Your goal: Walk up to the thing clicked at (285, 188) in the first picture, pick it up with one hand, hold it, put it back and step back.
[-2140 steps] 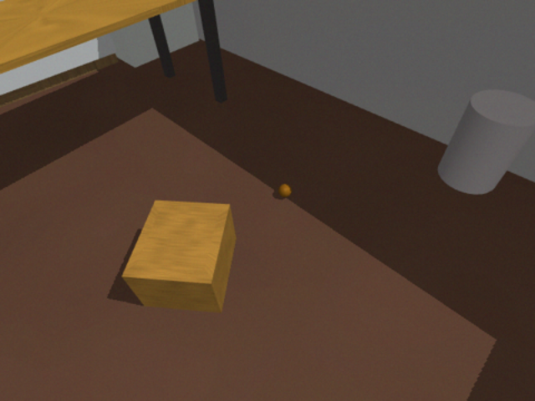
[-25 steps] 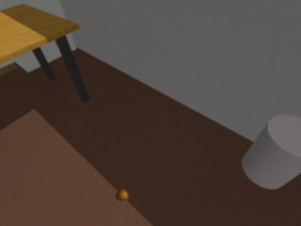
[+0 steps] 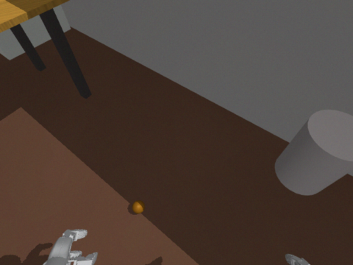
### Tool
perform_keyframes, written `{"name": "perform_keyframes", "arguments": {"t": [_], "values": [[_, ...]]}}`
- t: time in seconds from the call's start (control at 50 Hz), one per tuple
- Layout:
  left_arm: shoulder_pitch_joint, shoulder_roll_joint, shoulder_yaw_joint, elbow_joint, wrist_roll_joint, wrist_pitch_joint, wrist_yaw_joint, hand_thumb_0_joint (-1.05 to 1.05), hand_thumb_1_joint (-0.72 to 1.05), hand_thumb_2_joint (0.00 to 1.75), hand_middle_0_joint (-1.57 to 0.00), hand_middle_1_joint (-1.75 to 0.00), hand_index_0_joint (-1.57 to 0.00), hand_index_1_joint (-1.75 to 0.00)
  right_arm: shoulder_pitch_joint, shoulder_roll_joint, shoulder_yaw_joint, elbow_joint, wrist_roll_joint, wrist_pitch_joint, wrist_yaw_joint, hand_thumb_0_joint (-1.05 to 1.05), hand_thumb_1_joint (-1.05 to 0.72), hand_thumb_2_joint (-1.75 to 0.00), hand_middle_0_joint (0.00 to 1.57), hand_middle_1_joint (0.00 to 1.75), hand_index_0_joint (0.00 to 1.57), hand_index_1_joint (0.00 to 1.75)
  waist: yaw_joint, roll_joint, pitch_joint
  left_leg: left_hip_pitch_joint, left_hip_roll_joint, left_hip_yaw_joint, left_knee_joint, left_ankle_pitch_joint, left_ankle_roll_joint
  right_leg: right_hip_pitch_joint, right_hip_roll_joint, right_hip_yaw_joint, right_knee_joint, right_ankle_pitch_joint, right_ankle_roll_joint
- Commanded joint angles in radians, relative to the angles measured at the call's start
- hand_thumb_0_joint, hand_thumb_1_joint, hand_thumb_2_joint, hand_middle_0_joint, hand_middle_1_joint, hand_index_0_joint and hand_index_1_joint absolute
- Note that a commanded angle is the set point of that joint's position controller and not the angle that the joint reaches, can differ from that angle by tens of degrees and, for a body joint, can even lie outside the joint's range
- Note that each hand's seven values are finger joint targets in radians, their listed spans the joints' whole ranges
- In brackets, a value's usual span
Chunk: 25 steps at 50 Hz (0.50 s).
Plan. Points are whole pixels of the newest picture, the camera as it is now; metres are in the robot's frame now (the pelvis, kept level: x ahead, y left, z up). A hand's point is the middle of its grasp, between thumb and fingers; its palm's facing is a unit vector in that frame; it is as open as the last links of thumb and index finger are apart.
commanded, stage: rise first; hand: left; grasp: from above
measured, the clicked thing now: (138, 206) +0.46 +0.23 -0.72
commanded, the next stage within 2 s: none
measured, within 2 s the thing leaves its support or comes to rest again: neither
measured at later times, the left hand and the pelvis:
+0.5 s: hand out of the picture +0.14 +0.26 -0.20, palm faces -0.13 -0.88 -0.45, open 14.0 cm; pelvis +0.00 +0.01 -0.06, yaw +0 degrees
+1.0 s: hand (95, 258) +0.19 +0.29 -0.32, palm faces -0.38 -0.66 -0.64, open 14.1 cm; pelvis -0.03 +0.00 -0.18, yaw -1 degrees
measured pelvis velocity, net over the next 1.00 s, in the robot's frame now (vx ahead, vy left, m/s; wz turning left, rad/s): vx -0.03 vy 0.00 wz -0.01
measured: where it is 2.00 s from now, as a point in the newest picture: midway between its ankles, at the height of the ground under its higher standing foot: outside the picture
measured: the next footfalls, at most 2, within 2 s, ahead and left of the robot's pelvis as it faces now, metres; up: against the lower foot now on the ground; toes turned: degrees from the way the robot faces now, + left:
none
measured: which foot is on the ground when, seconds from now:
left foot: down 0.00-1.00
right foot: down 0.00-1.00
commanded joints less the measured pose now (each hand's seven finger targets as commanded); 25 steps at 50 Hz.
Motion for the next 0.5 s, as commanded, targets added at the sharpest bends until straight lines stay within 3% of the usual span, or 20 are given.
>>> {"name": "perform_keyframes", "arguments": {"t": [0.0, 0.04, 0.1, 0.2, 0.22, 0.3, 0.36, 0.38, 0.4, 0.48], "values": [[0.076, 0.187, 0.041, -0.122, 0.032, 0.077, 0.028, 0.0, -0.43, 0.97, -0.07, -1.07, -0.08, -1.06, -0.036, -0.18, -0.064, -0.189, 0.002, -0.044, -0.005, 0.0, -0.92, -0.91, 0.2, 0.3, 0.2, 0.3, 0.044, 0.065, -0.206, 0.029, -0.038, 0.006, -0.004, 0.155, 0.008, 0.012, 0.03, -0.023, -0.015, 0.13, -0.03], [0.093, 0.148, 0.025, -0.161, 0.035, 0.103, 0.034, 0.0, -0.53, 0.97, -0.08, -1.08, -0.08, -1.07, -0.018, -0.169, -0.063, -0.212, 0.002, -0.053, -0.001, 0.0, -0.9, -0.9, 0.2, 0.3, 0.2, 0.3, 0.029, 0.011, -0.205, -0.005, -0.035, 0.007, 0.028, 0.108, 0.017, -0.028, 0.031, -0.024, 0.013, 0.088, -0.027], [0.037, 0.16, 0.041, -0.26, 0.043, 0.099, 0.042, 0.0, -0.55, 0.98, -0.07, -1.08, -0.07, -1.07, -0.001, -0.167, -0.07, -0.226, -0.004, -0.08, -0.001, 0.0, -0.88, -0.9, 0.2, 0.3, 0.2, 0.3, 0.015, 0.042, -0.224, -0.063, -0.025, 0.0, 0.105, 0.075, 0.016, -0.132, 0.034, -0.023, 0.1, 0.055, -0.027], [0.114, 0.174, 0.064, -0.426, 0.065, 0.082, 0.046, 0.0, -0.57, 1.0, -0.07, -1.07, -0.06, -1.08, 0.012, -0.15, -0.075, -0.263, -0.011, -0.12, -0.013, 0.0, -0.88, -0.9, 0.2, 0.3, 0.2, 0.3, 0.01, 0.076, -0.323, -0.116, -0.026, 0.001, 0.22, 0.091, 0.02, -0.204, 0.026, -0.005, 0.212, 0.078, -0.023], [0.147, 0.187, 0.075, -0.471, 0.073, 0.086, 0.047, 0.0, -0.56, 1.0, -0.06, -1.08, -0.06, -1.09, 0.012, -0.15, -0.075, -0.268, -0.013, -0.124, -0.017, 0.0, -0.88, -0.9, 0.2, 0.3, 0.2, 0.3, 0.021, 0.097, -0.352, -0.099, -0.02, -0.004, 0.224, 0.111, 0.019, -0.203, 0.026, -0.007, 0.225, 0.091, -0.026], [0.223, 0.163, 0.05, -0.538, 0.084, 0.133, 0.036, 0.0, -0.56, 0.98, -0.07, -1.08, -0.07, -1.08, 0.01, -0.153, -0.075, -0.282, -0.016, -0.133, -0.025, 0.0, -0.9, -0.9, 0.2, 0.3, 0.2, 0.3, 0.0, 0.086, -0.362, -0.111, -0.014, -0.016, 0.263, 0.154, 0.019, -0.226, 0.027, -0.01, 0.255, 0.122, -0.021], [0.288, 0.164, 0.06, -0.547, 0.094, 0.166, 0.035, 0.0, -0.56, 0.98, -0.07, -1.08, -0.06, -1.08, 0.012, -0.153, -0.073, -0.278, -0.02, -0.138, -0.027, 0.0, -0.9, -0.9, 0.2, 0.3, 0.2, 0.3, 0.004, 0.094, -0.353, -0.14, -0.007, -0.025, 0.286, 0.154, 0.018, -0.26, 0.029, -0.017, 0.281, 0.099, -0.023], [0.267, 0.156, 0.04, -0.607, 0.1, 0.17, 0.034, 0.0, -0.56, 0.98, -0.07, -1.07, -0.07, -1.07, -0.003, -0.147, -0.07, -0.301, -0.02, -0.143, -0.03, 0.0, -0.89, -0.9, 0.2, 0.3, 0.2, 0.3, 0.004, 0.095, -0.356, -0.15, -0.008, -0.023, 0.299, 0.168, 0.02, -0.269, 0.028, -0.017, 0.29, 0.117, -0.023], [0.29, 0.15, 0.042, -0.569, 0.102, 0.181, 0.034, 0.0, -0.55, 0.97, -0.06, -1.08, -0.07, -1.07, 0.008, -0.149, -0.069, -0.289, -0.021, -0.145, -0.028, 0.0, -0.89, -0.9, 0.2, 0.3, 0.2, 0.3, -0.008, 0.089, -0.341, -0.163, -0.006, -0.027, 0.306, 0.158, 0.019, -0.285, 0.029, -0.02, 0.3, 0.1, -0.023], [0.303, 0.144, 0.044, -0.611, 0.12, 0.187, 0.04, 0.0, -0.53, 0.96, -0.06, -1.08, -0.07, -1.07, -0.014, -0.135, -0.063, -0.324, -0.024, -0.163, -0.03, 0.0, -0.89, -0.9, 0.2, 0.3, 0.2, 0.3, 0.002, 0.082, -0.339, -0.232, -0.013, -0.021, 0.361, 0.136, 0.025, -0.329, 0.027, -0.017, 0.338, 0.101, -0.023]]}}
